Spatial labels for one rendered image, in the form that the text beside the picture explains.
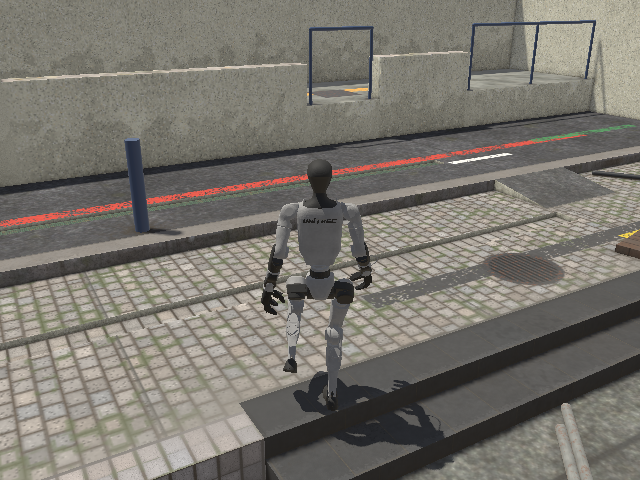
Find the robot left upper arm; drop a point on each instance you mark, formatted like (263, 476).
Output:
(287, 213)

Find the right robot thigh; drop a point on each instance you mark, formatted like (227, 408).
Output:
(343, 296)

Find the right robot hand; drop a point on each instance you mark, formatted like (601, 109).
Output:
(365, 284)

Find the robot right upper arm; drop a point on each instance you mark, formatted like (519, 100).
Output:
(351, 213)

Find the robot right forearm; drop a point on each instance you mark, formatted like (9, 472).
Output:
(364, 263)

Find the left robot hand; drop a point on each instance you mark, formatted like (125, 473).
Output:
(266, 300)

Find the robot left forearm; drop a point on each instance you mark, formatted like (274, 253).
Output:
(273, 271)

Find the robot torso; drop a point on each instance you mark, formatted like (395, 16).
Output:
(319, 237)

